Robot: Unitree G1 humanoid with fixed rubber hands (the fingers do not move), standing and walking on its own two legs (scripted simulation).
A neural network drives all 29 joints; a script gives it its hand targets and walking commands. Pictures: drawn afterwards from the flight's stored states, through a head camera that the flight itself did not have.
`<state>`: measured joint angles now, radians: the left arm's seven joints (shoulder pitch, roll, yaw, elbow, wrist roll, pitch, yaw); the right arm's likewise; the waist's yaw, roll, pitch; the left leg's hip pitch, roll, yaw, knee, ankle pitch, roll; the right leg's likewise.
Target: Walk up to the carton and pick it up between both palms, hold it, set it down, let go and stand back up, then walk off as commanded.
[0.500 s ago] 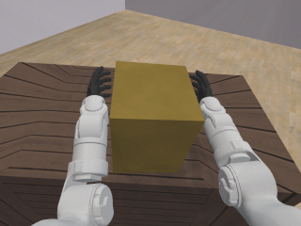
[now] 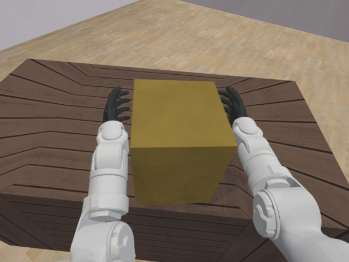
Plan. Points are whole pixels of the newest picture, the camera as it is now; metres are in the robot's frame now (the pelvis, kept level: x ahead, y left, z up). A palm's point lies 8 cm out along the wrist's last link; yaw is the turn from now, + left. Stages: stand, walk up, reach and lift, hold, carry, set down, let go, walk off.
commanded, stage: set down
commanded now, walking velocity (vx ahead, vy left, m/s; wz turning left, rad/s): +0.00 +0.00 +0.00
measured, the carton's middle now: (174, 144) +0.39 +0.04 +0.05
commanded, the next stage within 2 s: none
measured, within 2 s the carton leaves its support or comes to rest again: rests again in 0.50 s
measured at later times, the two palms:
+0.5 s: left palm (115, 132) +0.36 +0.18 +0.11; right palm (234, 126) +0.43 -0.11 +0.10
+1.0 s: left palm (113, 137) +0.35 +0.18 +0.10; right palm (232, 126) +0.43 -0.10 +0.10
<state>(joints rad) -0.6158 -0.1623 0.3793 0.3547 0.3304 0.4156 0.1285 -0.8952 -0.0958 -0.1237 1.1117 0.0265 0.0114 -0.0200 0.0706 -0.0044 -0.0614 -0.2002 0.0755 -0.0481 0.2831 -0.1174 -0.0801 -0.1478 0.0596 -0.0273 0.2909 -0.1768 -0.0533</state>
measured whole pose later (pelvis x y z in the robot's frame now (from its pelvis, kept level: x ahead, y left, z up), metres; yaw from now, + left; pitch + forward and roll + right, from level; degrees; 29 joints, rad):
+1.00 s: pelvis -0.01 +0.00 +0.00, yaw -1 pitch +7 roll +0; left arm -0.59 -0.22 0.45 0.46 0.36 0.21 0.14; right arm -0.90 -0.08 -0.32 1.20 -0.17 -0.13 0.05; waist 0.13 0.00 -0.09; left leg -0.30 0.09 0.00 0.27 -0.09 -0.08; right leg -0.26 0.06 -0.05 0.29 -0.15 -0.06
